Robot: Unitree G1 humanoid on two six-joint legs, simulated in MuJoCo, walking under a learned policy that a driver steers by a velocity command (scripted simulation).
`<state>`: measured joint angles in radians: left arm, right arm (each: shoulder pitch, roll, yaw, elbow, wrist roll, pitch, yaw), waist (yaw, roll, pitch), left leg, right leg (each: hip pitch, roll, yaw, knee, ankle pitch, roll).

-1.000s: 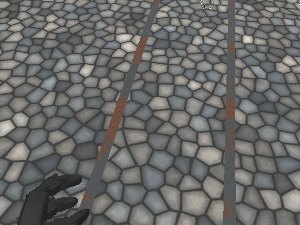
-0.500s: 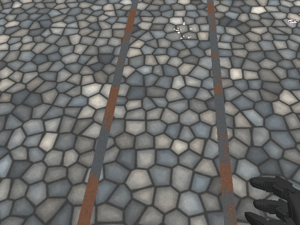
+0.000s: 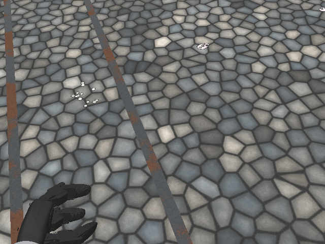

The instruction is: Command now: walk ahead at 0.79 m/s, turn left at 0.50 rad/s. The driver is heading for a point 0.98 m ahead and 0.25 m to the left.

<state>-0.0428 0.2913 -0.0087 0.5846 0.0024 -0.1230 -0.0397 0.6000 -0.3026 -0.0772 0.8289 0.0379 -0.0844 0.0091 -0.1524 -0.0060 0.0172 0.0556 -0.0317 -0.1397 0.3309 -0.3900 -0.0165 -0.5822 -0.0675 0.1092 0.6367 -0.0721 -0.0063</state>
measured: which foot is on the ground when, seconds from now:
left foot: down 0.00-0.04, up 0.06-0.40, down 0.42-0.86, up 0.88-1.00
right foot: up 0.00-0.02, down 0.04-0.42, up 0.44-0.80, down 0.82-1.00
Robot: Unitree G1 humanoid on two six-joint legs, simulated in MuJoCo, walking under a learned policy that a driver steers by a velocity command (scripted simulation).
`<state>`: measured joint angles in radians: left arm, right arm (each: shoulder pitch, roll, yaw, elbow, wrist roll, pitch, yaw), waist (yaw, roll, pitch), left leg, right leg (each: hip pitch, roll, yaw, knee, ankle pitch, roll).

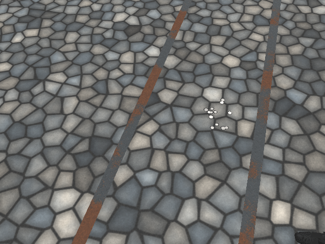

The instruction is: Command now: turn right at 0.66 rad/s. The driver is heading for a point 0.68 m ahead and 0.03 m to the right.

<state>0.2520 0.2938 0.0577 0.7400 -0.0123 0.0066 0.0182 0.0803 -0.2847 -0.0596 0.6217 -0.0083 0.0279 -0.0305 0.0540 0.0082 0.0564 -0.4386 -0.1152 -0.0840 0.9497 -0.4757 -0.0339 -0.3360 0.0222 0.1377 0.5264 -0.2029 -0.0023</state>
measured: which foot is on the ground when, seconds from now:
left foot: up 0.00-0.14, down 0.16-0.62, up 0.64-1.00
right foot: down 0.00-0.16, up 0.18-0.60, down 0.62-1.00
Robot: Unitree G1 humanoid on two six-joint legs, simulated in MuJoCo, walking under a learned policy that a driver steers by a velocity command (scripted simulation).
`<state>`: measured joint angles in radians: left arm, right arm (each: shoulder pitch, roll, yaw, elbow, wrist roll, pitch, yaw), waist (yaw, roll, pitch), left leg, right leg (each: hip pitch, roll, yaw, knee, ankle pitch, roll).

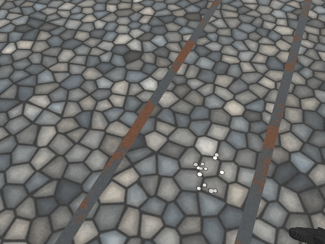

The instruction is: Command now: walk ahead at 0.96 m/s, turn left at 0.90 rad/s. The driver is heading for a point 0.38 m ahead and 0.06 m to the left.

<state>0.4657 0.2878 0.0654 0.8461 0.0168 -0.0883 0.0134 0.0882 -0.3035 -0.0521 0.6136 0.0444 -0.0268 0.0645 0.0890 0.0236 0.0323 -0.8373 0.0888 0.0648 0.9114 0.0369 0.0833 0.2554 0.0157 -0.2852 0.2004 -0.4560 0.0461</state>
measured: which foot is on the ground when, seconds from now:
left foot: up 0.00-0.06, down 0.08-0.50, up 0.52-0.84, down 0.86-1.00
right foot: down 0.00-0.06, up 0.08-0.48, down 0.50-1.00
